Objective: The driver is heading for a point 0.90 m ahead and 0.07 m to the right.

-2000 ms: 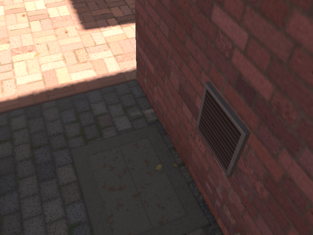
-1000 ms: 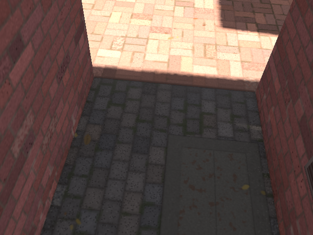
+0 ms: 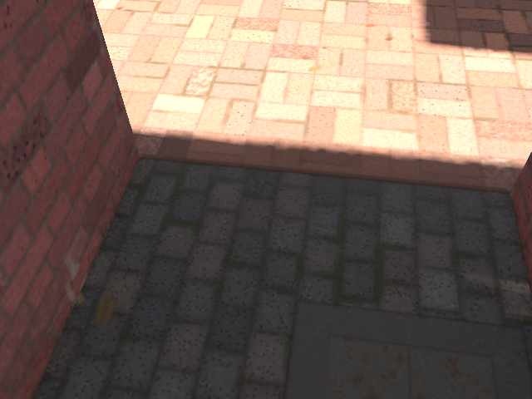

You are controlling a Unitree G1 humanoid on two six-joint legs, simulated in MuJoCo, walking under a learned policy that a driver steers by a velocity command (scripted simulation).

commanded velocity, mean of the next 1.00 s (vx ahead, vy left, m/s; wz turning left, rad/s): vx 0.50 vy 0.00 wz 0.00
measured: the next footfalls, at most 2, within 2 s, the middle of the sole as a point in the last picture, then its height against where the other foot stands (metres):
left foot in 0.34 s outside the picture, level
right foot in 0.84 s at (340, 332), level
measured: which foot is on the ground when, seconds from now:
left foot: up 0.00-0.32, down 0.34-0.86, up 0.88-1.00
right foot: down 0.00-0.36, up 0.38-0.82, down 0.84-1.00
